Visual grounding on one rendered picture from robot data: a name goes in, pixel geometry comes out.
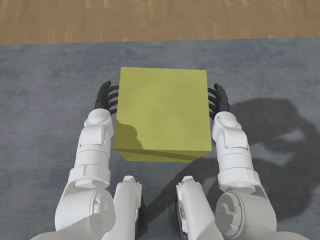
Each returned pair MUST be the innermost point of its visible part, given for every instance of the robot right thigh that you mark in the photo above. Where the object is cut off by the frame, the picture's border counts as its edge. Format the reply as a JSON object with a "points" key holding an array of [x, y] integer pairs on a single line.
{"points": [[200, 220]]}

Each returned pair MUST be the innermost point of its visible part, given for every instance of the robot right upper arm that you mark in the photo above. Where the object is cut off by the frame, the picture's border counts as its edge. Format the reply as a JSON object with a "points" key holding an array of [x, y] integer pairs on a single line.
{"points": [[242, 216]]}

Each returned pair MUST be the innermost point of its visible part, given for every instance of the left robot forearm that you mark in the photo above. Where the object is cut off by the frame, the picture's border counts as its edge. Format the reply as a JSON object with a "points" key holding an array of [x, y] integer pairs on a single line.
{"points": [[91, 169]]}

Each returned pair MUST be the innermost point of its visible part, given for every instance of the carton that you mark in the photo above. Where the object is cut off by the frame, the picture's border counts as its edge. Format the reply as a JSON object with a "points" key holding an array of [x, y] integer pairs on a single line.
{"points": [[162, 115]]}

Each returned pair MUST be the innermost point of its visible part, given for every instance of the right robot shin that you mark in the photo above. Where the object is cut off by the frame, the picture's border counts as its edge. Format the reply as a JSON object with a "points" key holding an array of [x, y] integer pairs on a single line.
{"points": [[182, 212]]}

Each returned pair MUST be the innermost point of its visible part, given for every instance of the robot left upper arm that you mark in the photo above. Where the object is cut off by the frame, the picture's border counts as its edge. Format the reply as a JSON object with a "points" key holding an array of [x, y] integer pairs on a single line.
{"points": [[83, 215]]}

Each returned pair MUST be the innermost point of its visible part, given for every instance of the right robot forearm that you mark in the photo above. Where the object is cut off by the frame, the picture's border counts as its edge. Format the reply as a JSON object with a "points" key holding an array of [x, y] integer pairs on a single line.
{"points": [[236, 172]]}

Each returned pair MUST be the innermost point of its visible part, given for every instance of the robot left hand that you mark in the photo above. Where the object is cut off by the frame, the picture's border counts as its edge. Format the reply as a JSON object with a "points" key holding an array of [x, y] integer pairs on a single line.
{"points": [[102, 101]]}

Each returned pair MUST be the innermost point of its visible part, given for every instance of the robot right hand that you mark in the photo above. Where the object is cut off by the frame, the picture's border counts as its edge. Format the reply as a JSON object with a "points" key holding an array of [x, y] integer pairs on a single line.
{"points": [[221, 101]]}

